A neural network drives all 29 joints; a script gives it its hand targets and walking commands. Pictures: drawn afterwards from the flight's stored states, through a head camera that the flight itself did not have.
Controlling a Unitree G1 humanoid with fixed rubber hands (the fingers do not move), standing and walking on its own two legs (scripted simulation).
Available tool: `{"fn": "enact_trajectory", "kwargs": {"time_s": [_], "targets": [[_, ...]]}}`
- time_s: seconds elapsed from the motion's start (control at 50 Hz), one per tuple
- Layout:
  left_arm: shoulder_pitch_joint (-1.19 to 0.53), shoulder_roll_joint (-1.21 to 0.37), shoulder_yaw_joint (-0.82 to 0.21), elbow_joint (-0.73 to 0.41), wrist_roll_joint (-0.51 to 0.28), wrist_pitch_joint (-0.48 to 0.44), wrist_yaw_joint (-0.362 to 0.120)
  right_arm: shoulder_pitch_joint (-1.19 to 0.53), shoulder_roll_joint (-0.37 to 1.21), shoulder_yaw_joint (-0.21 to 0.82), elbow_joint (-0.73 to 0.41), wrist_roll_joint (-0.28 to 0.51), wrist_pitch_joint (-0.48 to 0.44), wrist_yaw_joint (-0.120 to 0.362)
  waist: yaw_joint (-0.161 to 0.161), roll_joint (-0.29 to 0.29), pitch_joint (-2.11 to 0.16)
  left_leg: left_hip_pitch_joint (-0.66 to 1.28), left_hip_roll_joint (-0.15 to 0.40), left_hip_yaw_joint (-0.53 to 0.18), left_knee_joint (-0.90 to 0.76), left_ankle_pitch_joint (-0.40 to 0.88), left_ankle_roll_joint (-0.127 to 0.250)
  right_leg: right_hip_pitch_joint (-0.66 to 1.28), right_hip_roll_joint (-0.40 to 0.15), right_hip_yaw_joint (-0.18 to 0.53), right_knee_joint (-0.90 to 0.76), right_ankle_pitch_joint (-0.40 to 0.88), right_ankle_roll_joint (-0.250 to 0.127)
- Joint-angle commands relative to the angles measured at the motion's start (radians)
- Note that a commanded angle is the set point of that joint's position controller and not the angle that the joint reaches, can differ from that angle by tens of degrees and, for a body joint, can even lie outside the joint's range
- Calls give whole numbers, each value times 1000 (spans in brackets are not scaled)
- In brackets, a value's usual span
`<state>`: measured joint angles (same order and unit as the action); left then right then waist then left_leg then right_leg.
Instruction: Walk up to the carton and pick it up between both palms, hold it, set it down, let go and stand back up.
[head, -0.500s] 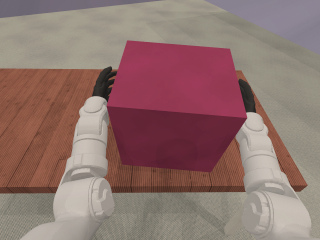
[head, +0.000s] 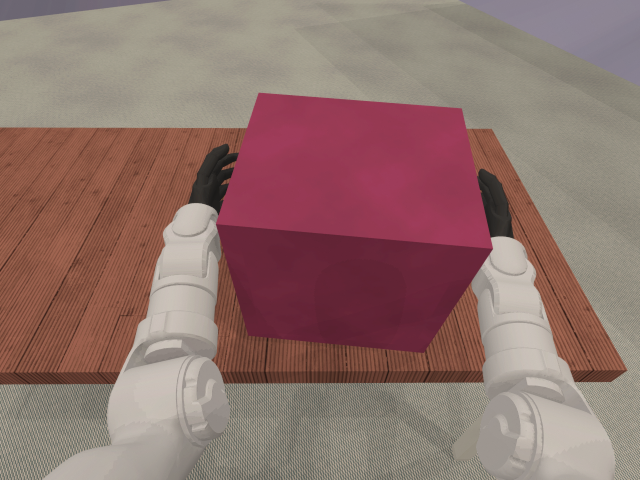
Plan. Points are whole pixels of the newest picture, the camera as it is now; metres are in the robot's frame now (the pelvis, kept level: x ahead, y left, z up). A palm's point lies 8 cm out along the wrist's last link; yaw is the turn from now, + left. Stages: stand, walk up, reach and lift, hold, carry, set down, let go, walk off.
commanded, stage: set down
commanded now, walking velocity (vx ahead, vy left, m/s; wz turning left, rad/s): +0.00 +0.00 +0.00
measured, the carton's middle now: (346, 231) +0.44 +0.01 +0.07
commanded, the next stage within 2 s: none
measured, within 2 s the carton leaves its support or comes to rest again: rests again in 1.20 s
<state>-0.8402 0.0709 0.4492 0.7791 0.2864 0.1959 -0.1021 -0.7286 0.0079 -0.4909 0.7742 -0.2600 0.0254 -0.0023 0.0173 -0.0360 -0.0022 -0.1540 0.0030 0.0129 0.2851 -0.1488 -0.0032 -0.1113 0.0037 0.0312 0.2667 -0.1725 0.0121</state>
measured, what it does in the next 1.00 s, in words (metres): stands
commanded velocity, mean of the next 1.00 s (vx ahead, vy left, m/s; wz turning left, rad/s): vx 0.00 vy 0.00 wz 0.00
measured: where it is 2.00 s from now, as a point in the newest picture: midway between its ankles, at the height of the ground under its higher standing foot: outside the picture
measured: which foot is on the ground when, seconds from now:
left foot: down 0.00-1.00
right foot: down 0.00-1.00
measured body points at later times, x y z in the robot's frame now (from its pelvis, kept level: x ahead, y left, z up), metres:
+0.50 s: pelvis +0.00 +0.00 +0.00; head +0.02 +0.01 +0.45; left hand +0.42 +0.19 +0.11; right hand +0.41 -0.17 +0.10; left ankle +0.00 +0.12 -0.75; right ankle -0.02 -0.12 -0.75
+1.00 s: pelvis +0.00 +0.00 +0.00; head +0.02 +0.02 +0.45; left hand +0.42 +0.19 +0.11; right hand +0.41 -0.17 +0.10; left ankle +0.00 +0.12 -0.75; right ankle -0.02 -0.12 -0.75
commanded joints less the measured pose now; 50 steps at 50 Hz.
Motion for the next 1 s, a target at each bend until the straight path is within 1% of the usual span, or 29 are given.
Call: {"fn": "enact_trajectory", "kwargs": {"time_s": [0.0,0.02,0.04,0.08,0.16,0.2,0.22,0.24,0.28,0.32,0.34,0.38,0.44,0.48,0.5,0.52,0.58,0.62,0.64,0.68,0.76,0.78,0.8,0.86,0.9,0.92,0.94,0.96,0.98], "targets": [[-444,-446,-251,-2,-26,-21,-61,-617,374,319,-125,-8,-90,134,-4,17,-474,236,-2,104,45,425,-58,59,35,-144,9,342,30],[-500,-436,-250,-2,-36,-23,-67,-605,382,291,-75,-25,-82,134,-17,15,-447,220,0,114,46,405,-55,66,30,-140,7,330,36],[-495,-416,-257,-25,-32,-31,-59,-623,394,295,-93,-1,-87,138,4,39,-489,207,-3,113,43,395,-55,76,27,-134,10,335,34],[-528,-426,-250,-22,-40,-43,-59,-629,397,293,-95,-20,-93,135,-20,32,-499,235,-4,101,44,403,-51,44,20,-139,11,351,41],[-528,-406,-239,-13,-19,-55,-58,-604,389,262,-59,-19,-96,135,-10,62,-463,221,-5,111,32,360,-50,69,16,-130,17,325,38],[-429,-421,-217,38,-8,-48,-74,-576,425,293,-107,-26,-94,127,-3,16,-439,155,-17,114,25,330,-32,133,7,-119,25,397,45],[-475,-417,-219,24,-3,-58,-78,-563,437,293,-78,-49,-86,124,-4,25,-446,144,-12,118,18,327,-30,125,3,-120,36,398,57],[-455,-384,-182,57,30,-45,-80,-577,422,280,-50,-27,-81,124,14,33,-386,135,-23,124,23,313,-28,136,0,-113,29,387,59],[-462,-400,-199,11,7,-70,-73,-621,439,312,-129,-21,-104,130,39,11,-487,136,-17,120,21,304,-25,137,6,-112,44,399,62],[-523,-430,-222,-19,-7,-90,-61,-585,431,265,-42,-42,-103,135,1,39,-479,215,5,101,23,361,-35,49,17,-135,32,326,55],[-520,-422,-213,-16,-11,-99,-62,-571,448,287,-64,-50,-107,132,25,43,-476,206,0,118,38,393,-35,41,5,-126,36,366,60],[-492,-435,-230,-2,-15,-106,-61,-597,444,292,-87,-47,-132,132,17,63,-472,231,4,113,55,445,-47,29,15,-130,34,369,47],[-457,-412,-214,13,5,-111,-54,-551,431,295,-75,-37,-125,134,25,57,-477,167,-10,125,40,357,-35,84,9,-112,29,378,48],[-491,-415,-219,24,-19,-129,-64,-543,442,271,-58,-62,-124,133,1,13,-485,130,-5,125,27,319,-26,100,8,-119,37,373,54],[-495,-417,-185,43,10,-139,-65,-535,477,273,-40,-84,-124,133,15,1,-458,122,-8,125,15,287,-19,109,1,-116,38,354,58],[-506,-413,-185,46,7,-131,-67,-529,453,242,-10,-77,-108,128,2,27,-407,121,-12,131,4,248,-22,104,-4,-118,25,317,60],[-443,-383,-139,106,39,-119,-79,-549,447,241,-43,-83,-106,131,35,11,-377,95,-16,138,-16,176,-7,116,-3,-110,8,254,54],[-471,-372,-148,88,33,-120,-81,-510,425,214,-23,-99,-95,135,5,25,-376,111,-7,135,-17,190,-9,104,0,-116,5,222,50],[-458,-401,-165,67,40,-127,-73,-516,444,231,-30,-90,-109,143,22,46,-419,142,-5,129,1,270,-26,85,13,-126,16,228,45],[-485,-407,-166,59,40,-143,-55,-523,432,210,-9,-107,-120,150,16,71,-442,202,5,121,19,310,-36,5,17,-133,1,182,36],[-455,-465,-205,31,13,-153,-44,-526,419,209,-27,-100,-147,154,8,73,-440,256,17,108,41,420,-55,-53,25,-148,-4,210,35],[-421,-425,-169,74,42,-145,-50,-488,439,214,16,-93,-132,156,20,53,-387,234,4,123,52,411,-46,-18,25,-140,-3,220,36],[-444,-453,-173,41,27,-151,-49,-486,432,203,20,-118,-137,159,6,58,-398,293,22,108,47,460,-44,-74,24,-145,-4,212,34],[-395,-389,-120,103,63,-131,-64,-484,430,213,7,-105,-121,146,35,-9,-319,161,-5,133,18,289,-11,56,1,-118,-3,236,46],[-418,-426,-142,58,38,-146,-67,-497,435,210,1,-102,-127,148,19,1,-361,156,3,133,16,324,-21,62,14,-125,11,246,49],[-398,-412,-124,52,57,-146,-70,-459,437,239,-3,-88,-122,147,29,21,-337,148,-9,139,19,316,-16,75,1,-108,11,283,51],[-365,-415,-106,101,65,-137,-77,-458,435,224,-4,-104,-109,149,39,14,-314,152,-1,130,10,307,-16,72,8,-115,15,252,48],[-361,-434,-137,69,53,-138,-70,-470,434,229,-29,-105,-127,151,26,41,-372,191,11,127,19,350,-28,34,22,-127,12,230,36],[-379,-402,-103,94,60,-131,-70,-476,413,194,-22,-115,-114,146,26,17,-318,161,3,133,9,277,-16,44,11,-113,-13,186,39]]}}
